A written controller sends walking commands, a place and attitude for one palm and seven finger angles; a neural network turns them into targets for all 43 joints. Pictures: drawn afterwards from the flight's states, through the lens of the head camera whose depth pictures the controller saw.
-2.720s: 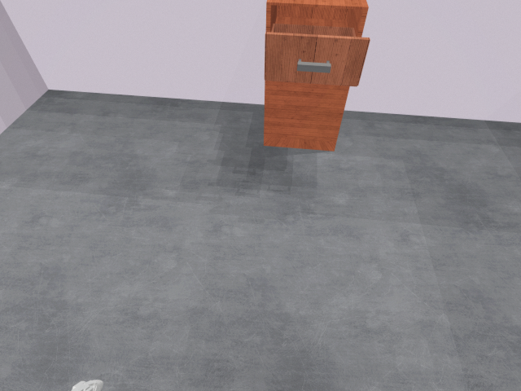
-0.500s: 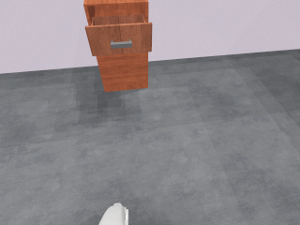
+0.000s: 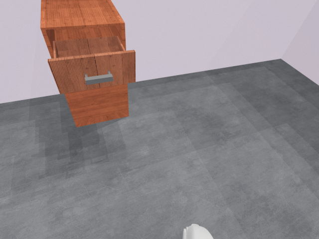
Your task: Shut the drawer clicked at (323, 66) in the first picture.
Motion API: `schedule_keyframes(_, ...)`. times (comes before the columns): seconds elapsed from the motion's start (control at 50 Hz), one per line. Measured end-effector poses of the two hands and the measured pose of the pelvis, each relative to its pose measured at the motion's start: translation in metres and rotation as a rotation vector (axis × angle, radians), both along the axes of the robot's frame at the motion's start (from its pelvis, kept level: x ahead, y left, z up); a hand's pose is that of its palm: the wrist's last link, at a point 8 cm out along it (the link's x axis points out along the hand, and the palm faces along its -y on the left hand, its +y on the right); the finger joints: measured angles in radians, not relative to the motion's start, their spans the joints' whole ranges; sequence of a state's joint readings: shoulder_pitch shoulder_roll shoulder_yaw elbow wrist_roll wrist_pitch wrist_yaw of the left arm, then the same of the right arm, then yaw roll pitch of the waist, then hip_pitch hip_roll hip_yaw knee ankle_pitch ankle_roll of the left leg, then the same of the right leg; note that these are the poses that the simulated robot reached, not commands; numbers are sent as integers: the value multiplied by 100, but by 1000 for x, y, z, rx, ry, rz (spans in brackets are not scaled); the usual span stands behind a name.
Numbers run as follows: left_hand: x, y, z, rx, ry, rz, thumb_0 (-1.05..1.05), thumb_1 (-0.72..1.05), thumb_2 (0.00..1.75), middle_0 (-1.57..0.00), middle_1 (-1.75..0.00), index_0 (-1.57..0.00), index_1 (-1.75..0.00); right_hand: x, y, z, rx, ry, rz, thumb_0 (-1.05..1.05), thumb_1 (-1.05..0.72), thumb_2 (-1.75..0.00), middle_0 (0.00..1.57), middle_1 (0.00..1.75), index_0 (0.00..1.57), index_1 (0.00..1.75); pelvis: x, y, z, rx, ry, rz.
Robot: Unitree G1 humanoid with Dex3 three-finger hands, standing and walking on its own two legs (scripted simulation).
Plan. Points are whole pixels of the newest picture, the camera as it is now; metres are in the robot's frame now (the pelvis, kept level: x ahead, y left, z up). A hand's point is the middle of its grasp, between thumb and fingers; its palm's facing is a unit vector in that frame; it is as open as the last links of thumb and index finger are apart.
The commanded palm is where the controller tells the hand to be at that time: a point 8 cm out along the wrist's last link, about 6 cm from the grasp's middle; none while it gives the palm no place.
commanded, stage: walk to a spot facing it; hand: left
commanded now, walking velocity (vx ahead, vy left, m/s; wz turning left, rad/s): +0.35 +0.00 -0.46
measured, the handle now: (98, 76) +0.80 +0.34 -0.09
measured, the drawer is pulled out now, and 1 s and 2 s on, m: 0.30 0.30 0.30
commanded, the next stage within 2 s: turn to face it in 0.54 s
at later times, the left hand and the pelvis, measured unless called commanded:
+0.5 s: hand (141, 176) +0.36 +0.08 -0.18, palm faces -0.21 -0.97 -0.15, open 7.3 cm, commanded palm none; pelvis +0.21 -0.06 -0.02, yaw -12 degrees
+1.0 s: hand (128, 168) +0.40 +0.13 -0.20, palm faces -0.04 -0.99 -0.16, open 7.4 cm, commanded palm none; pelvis +0.38 -0.05 -0.02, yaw -8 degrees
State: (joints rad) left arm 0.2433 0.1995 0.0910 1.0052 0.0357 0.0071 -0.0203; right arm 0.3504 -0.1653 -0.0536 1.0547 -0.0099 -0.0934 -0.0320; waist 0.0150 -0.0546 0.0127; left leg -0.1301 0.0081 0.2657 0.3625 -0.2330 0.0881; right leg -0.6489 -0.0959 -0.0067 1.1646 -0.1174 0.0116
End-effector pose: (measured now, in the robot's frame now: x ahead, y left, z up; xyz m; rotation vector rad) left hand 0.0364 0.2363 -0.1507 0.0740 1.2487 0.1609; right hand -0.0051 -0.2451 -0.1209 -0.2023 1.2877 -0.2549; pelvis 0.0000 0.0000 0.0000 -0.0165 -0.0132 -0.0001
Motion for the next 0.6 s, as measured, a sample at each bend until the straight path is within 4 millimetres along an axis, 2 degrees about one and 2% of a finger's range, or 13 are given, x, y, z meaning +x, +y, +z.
schedule_keyframes(0.1, 74, -4, 4, -8, -32, -81, 0, 91, 90, -20, -30, -20, -29, -34, 19, -2, 36, 139, -103, -1, -93, -90, 20, 30, 20, 30, 37, 3, 0, 0, -1, -36)
schedule_keyframes(0.2, 149, -27, 3, -24, -48, -184, 0, 91, 90, -20, -30, -20, -29, -54, 46, -5, 103, 260, -206, 0, -92, -90, 20, 30, 20, 30, 77, -4, -3, 0, -3, -78)
schedule_keyframes(0.28, 217, -57, 0, -37, -79, -271, 0, 91, 90, -20, -30, -20, -29, -57, 65, -7, 164, 353, -284, 0, -91, -90, 20, 30, 20, 30, 112, -15, -10, 3, 3, -113)
schedule_keyframes(0.36, 286, -93, -4, -42, -147, -338, 0, 91, 90, -20, -30, -20, -29, -41, 69, -14, 217, 427, -347, 0, -91, -90, 21, 30, 20, 30, 152, -33, -22, -3, 10, -149)
schedule_keyframes(0.4, 312, -105, -9, -37, -197, -340, 0, 91, 90, -20, -30, -20, -29, -23, 62, -22, 238, 437, -368, 0, -91, -90, 21, 30, 20, 30, 174, -47, -31, 12, 10, -165)
schedule_keyframes(0.44, 324, -110, -10, -30, -207, -325, 0, 91, 90, -20, -30, -20, -29, 9, 46, -31, 231, 402, -369, 0, -91, -90, 21, 30, 20, 30, 189, -55, -32, 4, 3, -181)
schedule_keyframes(0.52, 323, -106, -5, 6, -126, -308, 0, 91, 90, -20, -30, -20, -29, 108, 0, -37, 168, 195, -331, 1, -91, -90, 21, 30, 20, 30, 218, -66, -20, -4, 9, -210)
schedule_keyframes(0.6, 328, -87, 6, 72, -70, -282, -2, 94, 90, -21, -30, -21, -29, 208, -43, -29, 93, -8, -267, 1, -93, -90, 21, 30, 20, 30, 247, -70, -11, 0, 25, -228)
